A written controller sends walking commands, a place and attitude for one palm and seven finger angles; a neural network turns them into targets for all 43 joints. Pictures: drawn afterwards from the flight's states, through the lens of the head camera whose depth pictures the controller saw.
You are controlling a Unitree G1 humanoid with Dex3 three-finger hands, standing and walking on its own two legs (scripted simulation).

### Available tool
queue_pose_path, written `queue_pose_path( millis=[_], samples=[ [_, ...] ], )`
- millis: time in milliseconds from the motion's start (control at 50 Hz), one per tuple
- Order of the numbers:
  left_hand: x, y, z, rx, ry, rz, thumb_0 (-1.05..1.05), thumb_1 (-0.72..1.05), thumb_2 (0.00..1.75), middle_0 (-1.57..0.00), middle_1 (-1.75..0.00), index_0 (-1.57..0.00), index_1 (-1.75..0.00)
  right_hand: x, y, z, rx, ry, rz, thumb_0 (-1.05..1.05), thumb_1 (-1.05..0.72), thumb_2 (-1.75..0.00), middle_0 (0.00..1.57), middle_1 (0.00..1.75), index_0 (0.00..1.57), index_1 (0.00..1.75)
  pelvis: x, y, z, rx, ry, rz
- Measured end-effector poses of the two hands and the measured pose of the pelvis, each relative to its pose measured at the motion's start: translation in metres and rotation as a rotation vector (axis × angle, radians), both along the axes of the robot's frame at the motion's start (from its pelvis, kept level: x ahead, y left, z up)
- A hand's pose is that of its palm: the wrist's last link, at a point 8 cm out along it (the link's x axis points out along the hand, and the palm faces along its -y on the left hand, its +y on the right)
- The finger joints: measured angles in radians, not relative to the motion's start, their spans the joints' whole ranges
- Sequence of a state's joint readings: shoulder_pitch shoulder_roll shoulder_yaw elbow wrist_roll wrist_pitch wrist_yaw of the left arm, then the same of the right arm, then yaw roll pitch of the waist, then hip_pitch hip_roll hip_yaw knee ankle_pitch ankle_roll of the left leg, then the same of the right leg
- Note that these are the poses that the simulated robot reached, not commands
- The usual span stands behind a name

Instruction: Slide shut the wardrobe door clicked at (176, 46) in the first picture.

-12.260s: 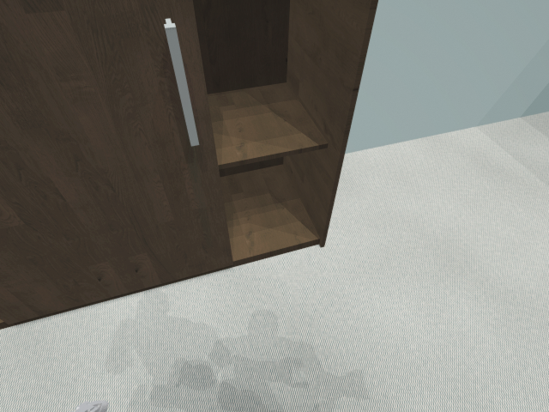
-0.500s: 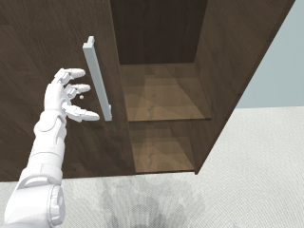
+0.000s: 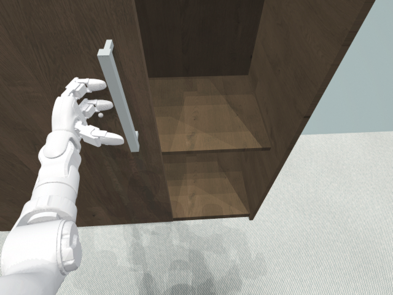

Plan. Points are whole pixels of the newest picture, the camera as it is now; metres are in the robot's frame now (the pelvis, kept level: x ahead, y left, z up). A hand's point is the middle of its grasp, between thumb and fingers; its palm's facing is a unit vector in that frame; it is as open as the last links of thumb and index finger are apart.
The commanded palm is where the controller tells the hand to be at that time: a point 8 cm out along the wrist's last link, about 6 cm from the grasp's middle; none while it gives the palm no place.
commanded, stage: slide the fingers in behind the handle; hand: left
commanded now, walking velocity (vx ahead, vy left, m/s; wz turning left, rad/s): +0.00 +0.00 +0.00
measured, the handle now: (124, 104) +0.49 +0.15 +0.11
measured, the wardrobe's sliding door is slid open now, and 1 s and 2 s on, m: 0.40 0.40 0.40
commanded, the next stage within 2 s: grip the handle and tug to test in 1.76 s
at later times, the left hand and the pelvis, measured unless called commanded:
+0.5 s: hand (107, 120) +0.43 +0.18 +0.12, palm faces +0.06 -1.00 -0.01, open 13.9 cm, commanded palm +0.40 +0.22 +0.12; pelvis +0.00 +0.00 +0.00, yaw -1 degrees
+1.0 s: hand (121, 121) +0.43 +0.15 +0.12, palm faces +0.06 -1.00 -0.01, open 14.0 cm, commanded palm +0.40 +0.19 +0.12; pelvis +0.01 +0.00 +0.00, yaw -1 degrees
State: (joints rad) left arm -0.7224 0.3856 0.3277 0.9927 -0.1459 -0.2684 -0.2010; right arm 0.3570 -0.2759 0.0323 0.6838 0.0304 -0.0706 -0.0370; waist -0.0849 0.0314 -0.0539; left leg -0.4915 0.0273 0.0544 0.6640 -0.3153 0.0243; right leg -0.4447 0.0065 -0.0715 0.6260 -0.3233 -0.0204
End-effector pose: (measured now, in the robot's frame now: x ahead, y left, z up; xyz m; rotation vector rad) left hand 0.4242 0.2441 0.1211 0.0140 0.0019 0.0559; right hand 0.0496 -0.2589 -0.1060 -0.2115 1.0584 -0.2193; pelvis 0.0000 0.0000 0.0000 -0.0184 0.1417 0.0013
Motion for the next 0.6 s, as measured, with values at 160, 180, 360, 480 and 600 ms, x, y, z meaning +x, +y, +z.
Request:
queue_pose_path(
  millis=[160, 180, 360, 480, 600],
  samples=[
    [-0.003, -0.006, 0.001, 0.003, -0.016, -0.002, -0.01, -0.5, 0.3, -0.35, -1.24, -0.35, -1.23, -0.01, 0.0, -0.001, 0.009, 0.009, -0.017, 0.01, -0.91, -0.9, 0.2, 0.3, 0.2, 0.3, 0.0, 0.002, 0.0, 0.001, 0.001, -0.007],
    [-0.004, -0.007, 0.001, 0.002, -0.017, -0.005, -0.01, -0.5, 0.3, -0.34, -1.23, -0.34, -1.23, -0.009, 0.0, -0.001, 0.012, 0.005, -0.019, 0.01, -0.91, -0.9, 0.2, 0.3, 0.2, 0.3, 0.0, 0.002, 0.0, 0.001, -0.001, -0.008],
    [-0.01, -0.017, -0.003, -0.001, -0.015, 0.001, -0.01, -0.5, 0.3, -0.31, -1.21, -0.31, -1.2, 0.006, 0.008, 0.002, 0.029, -0.056, -0.014, 0.01, -0.91, -0.9, 0.2, 0.3, 0.2, 0.3, 0.001, 0.003, 0.001, 0.003, -0.017, -0.018],
    [-0.014, -0.016, -0.002, 0.001, -0.018, 0.006, -0.01, -0.5, 0.3, -0.31, -1.21, -0.31, -1.2, 0.021, 0.012, 0.005, 0.032, -0.087, 0.008, 0.01, -0.91, -0.9, 0.21, 0.3, 0.2, 0.3, 0.002, 0.004, 0.002, 0.002, -0.024, -0.013],
    [-0.016, -0.019, 0.0, 0.0, -0.02, -0.001, -0.01, -0.5, 0.3, -0.3, -1.2, -0.31, -1.2, 0.032, 0.013, 0.005, 0.035, -0.103, 0.028, 0.01, -0.91, -0.9, 0.21, 0.3, 0.2, 0.3, 0.003, 0.005, 0.002, 0.001, -0.026, -0.005]
  ],
)
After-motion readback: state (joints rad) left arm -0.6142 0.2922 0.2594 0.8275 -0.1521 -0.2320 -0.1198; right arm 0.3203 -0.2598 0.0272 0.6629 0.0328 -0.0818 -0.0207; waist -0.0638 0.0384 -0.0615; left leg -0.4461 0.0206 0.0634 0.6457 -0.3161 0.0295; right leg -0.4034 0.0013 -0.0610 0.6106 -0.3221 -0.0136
